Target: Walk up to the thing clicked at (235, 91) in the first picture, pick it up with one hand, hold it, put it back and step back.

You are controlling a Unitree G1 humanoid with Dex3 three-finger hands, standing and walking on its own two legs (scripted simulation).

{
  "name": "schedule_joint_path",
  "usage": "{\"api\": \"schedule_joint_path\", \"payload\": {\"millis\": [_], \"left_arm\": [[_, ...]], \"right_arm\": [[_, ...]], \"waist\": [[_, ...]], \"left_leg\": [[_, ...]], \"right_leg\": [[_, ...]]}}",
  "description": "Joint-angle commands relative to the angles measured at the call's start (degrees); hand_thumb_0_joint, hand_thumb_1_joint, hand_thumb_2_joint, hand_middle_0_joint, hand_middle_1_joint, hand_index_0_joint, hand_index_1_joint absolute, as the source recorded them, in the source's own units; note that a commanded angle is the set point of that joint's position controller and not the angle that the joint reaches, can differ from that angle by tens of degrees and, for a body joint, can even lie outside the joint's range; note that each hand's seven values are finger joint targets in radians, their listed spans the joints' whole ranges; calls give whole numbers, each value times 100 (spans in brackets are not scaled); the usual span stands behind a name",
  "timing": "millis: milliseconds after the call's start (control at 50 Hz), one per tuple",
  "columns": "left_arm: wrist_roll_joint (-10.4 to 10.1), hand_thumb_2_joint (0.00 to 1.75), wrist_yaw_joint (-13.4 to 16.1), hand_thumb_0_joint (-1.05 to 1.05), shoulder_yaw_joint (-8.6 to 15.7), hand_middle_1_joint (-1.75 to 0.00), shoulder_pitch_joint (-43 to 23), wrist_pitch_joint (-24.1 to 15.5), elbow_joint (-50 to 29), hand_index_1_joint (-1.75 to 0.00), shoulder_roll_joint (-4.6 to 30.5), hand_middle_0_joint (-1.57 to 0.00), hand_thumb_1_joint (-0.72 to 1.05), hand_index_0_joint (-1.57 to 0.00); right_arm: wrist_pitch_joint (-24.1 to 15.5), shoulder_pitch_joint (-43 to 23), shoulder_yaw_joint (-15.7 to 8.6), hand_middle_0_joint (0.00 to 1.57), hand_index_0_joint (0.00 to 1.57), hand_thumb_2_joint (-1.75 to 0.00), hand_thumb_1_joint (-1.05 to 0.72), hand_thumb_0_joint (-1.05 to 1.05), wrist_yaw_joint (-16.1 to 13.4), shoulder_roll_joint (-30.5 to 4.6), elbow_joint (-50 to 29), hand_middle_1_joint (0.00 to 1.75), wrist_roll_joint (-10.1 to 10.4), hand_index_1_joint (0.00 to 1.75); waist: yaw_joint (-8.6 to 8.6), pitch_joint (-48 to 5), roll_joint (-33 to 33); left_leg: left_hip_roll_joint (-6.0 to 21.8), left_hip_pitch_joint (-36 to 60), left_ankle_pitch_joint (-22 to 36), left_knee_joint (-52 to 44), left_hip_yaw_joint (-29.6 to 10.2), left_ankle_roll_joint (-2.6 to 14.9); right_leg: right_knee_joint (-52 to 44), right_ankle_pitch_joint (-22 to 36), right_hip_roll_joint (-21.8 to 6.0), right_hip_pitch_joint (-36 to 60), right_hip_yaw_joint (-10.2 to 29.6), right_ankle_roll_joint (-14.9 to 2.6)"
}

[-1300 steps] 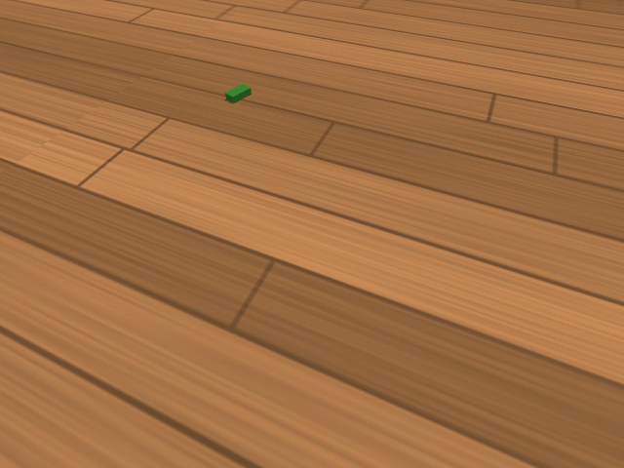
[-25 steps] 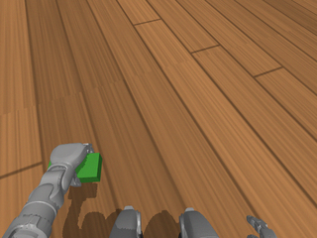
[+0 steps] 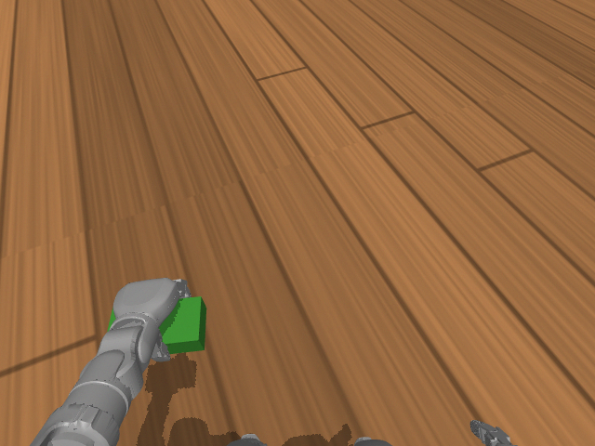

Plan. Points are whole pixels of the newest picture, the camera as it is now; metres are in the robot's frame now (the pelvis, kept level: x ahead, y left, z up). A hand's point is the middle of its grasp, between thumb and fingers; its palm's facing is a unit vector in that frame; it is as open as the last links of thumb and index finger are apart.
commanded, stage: hold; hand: left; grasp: from above
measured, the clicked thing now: (158, 327) +0.32 +0.24 -0.11
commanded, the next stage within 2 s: crouch in 1.86 s
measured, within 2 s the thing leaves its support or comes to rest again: neither
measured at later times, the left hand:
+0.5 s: hand (152, 315) +0.31 +0.22 -0.03, palm faces -0.46 -0.04 -0.89, open 10.1 cm
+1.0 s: hand (145, 325) +0.29 +0.22 -0.01, palm faces -0.44 -0.04 -0.90, open 10.1 cm
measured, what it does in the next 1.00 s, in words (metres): stands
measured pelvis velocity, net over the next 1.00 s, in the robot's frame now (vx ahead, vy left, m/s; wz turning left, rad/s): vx -0.01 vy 0.00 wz -0.01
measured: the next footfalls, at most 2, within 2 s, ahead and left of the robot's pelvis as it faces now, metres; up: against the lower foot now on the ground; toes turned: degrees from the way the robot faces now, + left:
none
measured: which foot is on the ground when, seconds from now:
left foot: down 0.00-1.00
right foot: down 0.00-1.00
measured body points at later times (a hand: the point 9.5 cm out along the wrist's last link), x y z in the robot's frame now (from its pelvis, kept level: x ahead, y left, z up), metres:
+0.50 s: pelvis +0.01 +0.00 +0.02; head +0.03 -0.02 +0.47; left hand +0.33 +0.22 +0.02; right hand +0.13 -0.27 -0.10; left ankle +0.02 +0.12 -0.71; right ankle -0.01 -0.13 -0.71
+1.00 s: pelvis -0.01 +0.00 +0.03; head +0.00 -0.02 +0.48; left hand +0.31 +0.22 +0.04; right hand +0.13 -0.26 -0.09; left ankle +0.02 +0.12 -0.71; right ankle -0.01 -0.13 -0.71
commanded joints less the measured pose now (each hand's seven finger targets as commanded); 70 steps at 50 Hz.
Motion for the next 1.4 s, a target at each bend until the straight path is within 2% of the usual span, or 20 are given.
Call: {"api": "schedule_joint_path", "payload": {"millis": [0,20,160,200,220,260,300,340,360,440,500,600,720,1000,1160,1200,1240,1300,1360,1380], "left_arm": [[57,70,233,0,483,-68,-1812,19,-941,-65,1181,-100,68,-103],[35,72,214,0,478,-67,-1934,-2,-1121,-65,1218,-101,68,-103],[11,74,-50,0,426,-68,-1823,17,-1129,-65,1171,-103,72,-105],[22,73,-129,0,421,-68,-1644,27,-979,-66,1153,-104,73,-106],[-2,76,-161,0,441,-66,-1738,2,-1242,-65,1197,-104,72,-106],[-5,72,-232,0,364,-67,-1585,10,-1069,-65,1078,-104,73,-106],[18,73,-271,0,467,-63,-1722,-23,-1311,-62,1253,-106,74,-107],[7,73,-319,0,439,-63,-1651,-39,-1397,-61,1185,-106,74,-108],[2,73,-326,0,479,-63,-1712,-51,-1511,-62,1266,-106,74,-108],[14,71,-318,0,485,-64,-1888,-85,-1723,-62,1286,-104,73,-107],[11,72,-315,0,540,-64,-1831,-92,-1715,-62,1339,-105,74,-107],[21,75,-323,0,454,-65,-1793,-66,-1787,-64,1236,-107,75,-109],[-77,74,-435,0,463,-66,-1773,-72,-1835,-64,1294,-106,75,-108],[-77,76,-528,0,473,-66,-1826,-148,-1889,-64,1332,-105,71,-106],[-128,73,-669,0,409,-66,-1772,-139,-2054,-64,1259,-101,69,-104],[-117,71,-701,0,523,-63,-1544,-139,-1882,-61,1357,-102,69,-104],[-153,73,-731,0,465,-65,-1720,-165,-1971,-63,1311,-102,68,-104],[-133,71,-717,0,591,-63,-1704,-196,-2093,-61,1431,-102,68,-104],[-94,73,-697,0,542,-65,-1954,-247,-2366,-63,1417,-102,68,-104],[-108,72,-681,0,550,-64,-1736,-228,-2204,-62,1369,-103,68,-105]], "right_arm": [[-148,55,-309,20,20,-89,-89,0,-39,-842,-535,30,22,30],[-132,21,-319,20,20,-89,-89,0,-36,-846,-559,30,31,30],[-66,-37,-354,20,20,-89,-88,0,3,-869,-577,30,41,30],[-30,-121,-338,20,20,-89,-89,0,6,-851,-644,30,55,30],[-15,-129,-348,20,20,-89,-88,0,9,-873,-700,30,59,30],[7,-177,-326,20,20,-89,-88,0,11,-866,-750,30,61,30],[36,-229,-328,20,20,-89,-89,0,2,-884,-817,30,77,30],[57,-271,-317,20,20,-89,-89,0,3,-855,-870,30,76,30],[67,-299,-326,20,20,-89,-89,0,-1,-879,-886,30,80,30],[98,-329,-309,20,20,-89,-88,0,-17,-882,-925,30,74,30],[121,-402,-299,20,20,-89,-89,0,-25,-858,-928,30,84,30],[145,-511,-284,20,20,-89,-89,0,-38,-842,-952,30,93,30],[158,-670,-251,20,20,-89,-89,0,-59,-854,-1011,30,114,30],[143,-808,-201,20,20,-90,-90,0,-111,-825,-1022,30,140,30],[151,-977,-154,20,20,-90,-90,0,-105,-798,-1124,30,152,30],[154,-965,-156,20,20,-90,-89,0,-118,-816,-1121,30,159,30],[162,-989,-141,20,20,-90,-90,0,-126,-798,-1150,30,156,30],[165,-1009,-137,20,20,-90,-90,0,-139,-787,-1139,30,144,30],[155,-991,-139,20,20,-90,-90,0,-154,-769,-1140,30,147,30],[161,-1012,-143,20,20,-90,-90,0,-156,-767,-1111,30,151,30]], "waist": [[-54,-1720,24],[19,-1769,17],[48,-1671,27],[82,-1518,-85],[112,-1565,39],[71,-1326,-51],[141,-1385,26],[138,-1413,-61],[190,-1506,-44],[121,-1422,21],[201,-1402,37],[187,-1333,-49],[200,-1131,-24],[228,-1095,-120],[308,-928,5],[318,-835,-80],[256,-876,-61],[305,-986,-103],[283,-1193,-5],[313,-1156,-69]], "left_leg": [[-198,1681,1798,-625,-36,21],[-207,1742,1818,-694,-44,14],[-188,2037,2400,-852,-17,31],[-209,1995,2357,-914,19,51],[-212,2070,2328,-976,43,39],[-188,2020,2186,-1077,10,33],[-186,2102,2151,-1162,13,30],[-204,2151,2215,-1163,34,61],[-202,2249,2280,-1183,43,61],[-190,2354,2108,-1314,35,53],[-190,2379,2103,-1383,29,44],[-222,2456,1997,-1473,74,75],[-197,2443,1495,-1707,59,56],[-196,2662,1716,-1844,85,86],[-176,2650,1390,-2042,62,42],[-186,2610,1312,-2057,75,72],[-183,2681,1310,-2079,85,68],[-212,2697,1373,-2037,98,83],[-226,2844,1523,-2009,114,89],[-232,2857,1597,-2011,121,89]], "right_leg": [[-839,1915,208,589,-24,-102],[-894,1949,202,737,-28,-98],[-1033,2380,227,986,-45,-102],[-1104,2419,214,1058,-31,-92],[-1151,2368,205,1112,-26,-107],[-1205,2164,221,1062,-43,-130],[-1258,2106,222,1122,-34,-147],[-1287,2258,207,1230,-13,-118],[-1298,2304,202,1296,-21,-113],[-1418,2121,199,1282,-5,-126],[-1470,2104,194,1394,-15,-124],[-1612,2097,163,1403,0,-97],[-1785,1515,175,1414,-14,-137],[-1938,1720,149,1576,-17,-114],[-2046,1312,166,1574,-42,-173],[-2096,1267,147,1604,-23,-156],[-2101,1263,156,1566,-17,-160],[-2123,1308,140,1625,-6,-139],[-2109,1492,126,1677,19,-128],[-2109,1547,125,1718,3,-128]]}}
